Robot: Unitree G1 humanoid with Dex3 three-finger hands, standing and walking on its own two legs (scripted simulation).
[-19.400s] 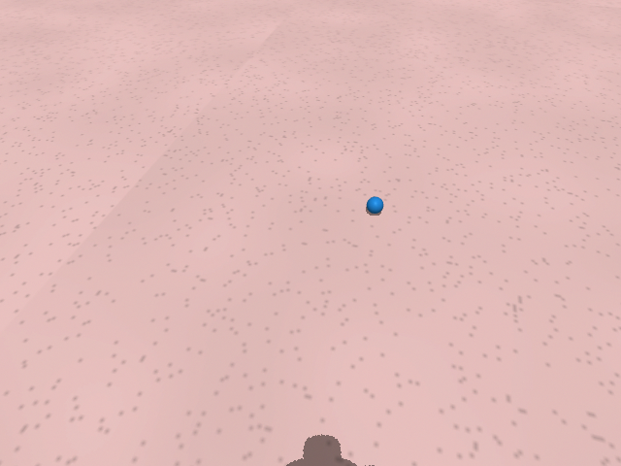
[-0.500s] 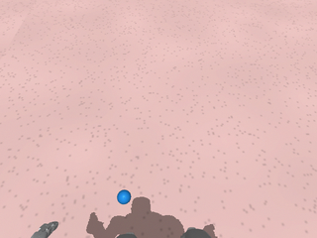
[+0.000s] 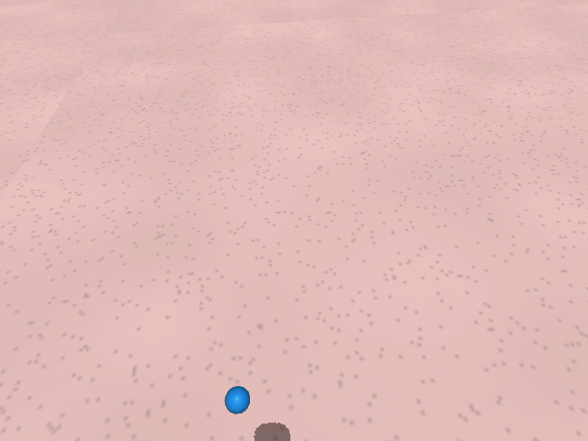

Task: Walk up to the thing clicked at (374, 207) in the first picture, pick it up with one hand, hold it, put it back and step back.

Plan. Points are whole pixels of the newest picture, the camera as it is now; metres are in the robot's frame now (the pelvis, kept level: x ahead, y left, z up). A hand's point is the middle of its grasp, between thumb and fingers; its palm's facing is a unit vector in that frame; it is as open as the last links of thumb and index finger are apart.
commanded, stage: walk up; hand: left
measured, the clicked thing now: (237, 399) +0.42 +0.21 -0.73
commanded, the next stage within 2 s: stand in 0.18 s
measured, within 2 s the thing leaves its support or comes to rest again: neither
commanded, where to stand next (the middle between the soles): +0.07 -0.03 m, yaw +0 degrees
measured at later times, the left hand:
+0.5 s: hand out of the picture +0.09 +0.26 -0.15, palm faces -0.04 -0.95 -0.32, open 7.4 cm
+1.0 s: hand out of the picture +0.07 +0.26 -0.15, palm faces -0.04 -0.94 -0.33, open 7.4 cm
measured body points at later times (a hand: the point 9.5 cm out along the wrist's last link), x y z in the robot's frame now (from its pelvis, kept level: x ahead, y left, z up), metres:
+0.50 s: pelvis +0.01 +0.01 +0.01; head +0.01 +0.02 +0.46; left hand +0.09 +0.31 -0.13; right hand +0.08 -0.30 -0.12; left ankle +0.05 +0.12 -0.74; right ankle -0.02 -0.13 -0.74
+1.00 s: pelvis +0.01 +0.01 +0.01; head +0.02 +0.02 +0.46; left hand +0.08 +0.31 -0.13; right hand +0.09 -0.29 -0.12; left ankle +0.05 +0.12 -0.74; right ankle -0.02 -0.13 -0.74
